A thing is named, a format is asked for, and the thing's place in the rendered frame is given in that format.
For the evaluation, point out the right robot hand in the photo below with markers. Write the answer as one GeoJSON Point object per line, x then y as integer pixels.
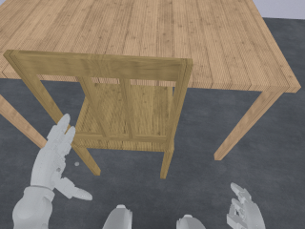
{"type": "Point", "coordinates": [249, 216]}

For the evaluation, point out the robot left forearm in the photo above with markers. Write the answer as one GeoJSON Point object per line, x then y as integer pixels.
{"type": "Point", "coordinates": [34, 209]}

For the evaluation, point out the table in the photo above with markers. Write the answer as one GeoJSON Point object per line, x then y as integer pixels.
{"type": "Point", "coordinates": [228, 41]}

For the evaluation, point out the chair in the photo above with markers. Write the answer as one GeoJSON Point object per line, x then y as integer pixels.
{"type": "Point", "coordinates": [113, 116]}

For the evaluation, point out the robot left shin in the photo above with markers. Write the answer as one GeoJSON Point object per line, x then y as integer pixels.
{"type": "Point", "coordinates": [120, 206]}

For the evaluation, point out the left robot hand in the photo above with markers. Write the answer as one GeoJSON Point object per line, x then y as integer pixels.
{"type": "Point", "coordinates": [52, 157]}

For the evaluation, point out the robot right thigh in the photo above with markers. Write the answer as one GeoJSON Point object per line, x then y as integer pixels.
{"type": "Point", "coordinates": [189, 223]}

